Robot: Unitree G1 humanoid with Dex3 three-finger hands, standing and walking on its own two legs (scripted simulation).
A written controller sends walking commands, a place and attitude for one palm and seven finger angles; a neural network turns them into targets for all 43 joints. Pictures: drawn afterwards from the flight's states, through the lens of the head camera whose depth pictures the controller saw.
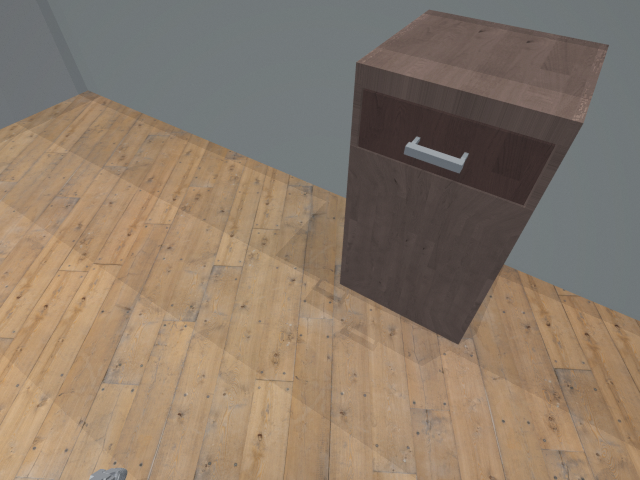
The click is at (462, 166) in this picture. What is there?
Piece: drawer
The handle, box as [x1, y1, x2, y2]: [404, 136, 468, 172]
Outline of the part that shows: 405,146 405,154 456,172 460,171 468,154 464,152 459,159 416,144 419,140 419,137 416,136 411,142 408,142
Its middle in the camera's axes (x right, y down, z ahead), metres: +0.27 -0.20 +0.89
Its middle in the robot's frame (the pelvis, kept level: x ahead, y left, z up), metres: +0.81 -0.22 -0.04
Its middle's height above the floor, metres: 0.73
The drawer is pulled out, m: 0.00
